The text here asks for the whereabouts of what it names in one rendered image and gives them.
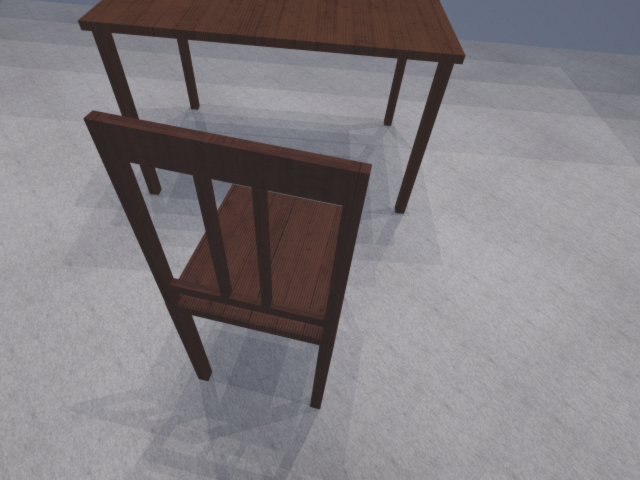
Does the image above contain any table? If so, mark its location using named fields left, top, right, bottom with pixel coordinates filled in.
left=78, top=0, right=466, bottom=214

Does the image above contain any chair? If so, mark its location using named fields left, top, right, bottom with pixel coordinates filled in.
left=83, top=110, right=372, bottom=409

